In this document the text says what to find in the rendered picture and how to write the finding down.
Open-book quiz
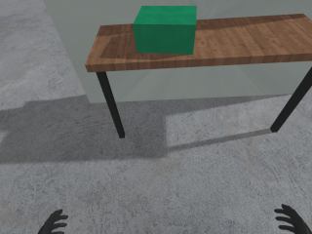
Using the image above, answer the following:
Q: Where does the left robot hand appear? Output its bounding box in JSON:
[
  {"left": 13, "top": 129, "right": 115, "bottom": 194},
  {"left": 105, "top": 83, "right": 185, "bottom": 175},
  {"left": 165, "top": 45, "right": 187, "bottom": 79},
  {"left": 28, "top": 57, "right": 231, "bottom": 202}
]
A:
[{"left": 37, "top": 209, "right": 68, "bottom": 234}]

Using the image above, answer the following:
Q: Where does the carton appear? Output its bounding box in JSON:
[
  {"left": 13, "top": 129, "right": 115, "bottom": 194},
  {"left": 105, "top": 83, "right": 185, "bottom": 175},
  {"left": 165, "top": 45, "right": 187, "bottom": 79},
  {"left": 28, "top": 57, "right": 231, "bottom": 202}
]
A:
[{"left": 133, "top": 6, "right": 197, "bottom": 55}]

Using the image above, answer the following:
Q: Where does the right robot hand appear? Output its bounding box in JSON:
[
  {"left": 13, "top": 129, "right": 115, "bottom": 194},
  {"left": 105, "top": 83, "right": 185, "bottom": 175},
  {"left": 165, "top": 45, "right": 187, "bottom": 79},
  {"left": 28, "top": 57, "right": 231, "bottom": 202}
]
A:
[{"left": 274, "top": 204, "right": 312, "bottom": 234}]

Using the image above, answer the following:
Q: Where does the table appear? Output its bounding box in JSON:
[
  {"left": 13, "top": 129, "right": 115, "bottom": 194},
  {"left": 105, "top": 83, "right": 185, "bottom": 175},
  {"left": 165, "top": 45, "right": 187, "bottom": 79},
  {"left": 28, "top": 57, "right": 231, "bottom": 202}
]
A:
[{"left": 85, "top": 14, "right": 312, "bottom": 138}]

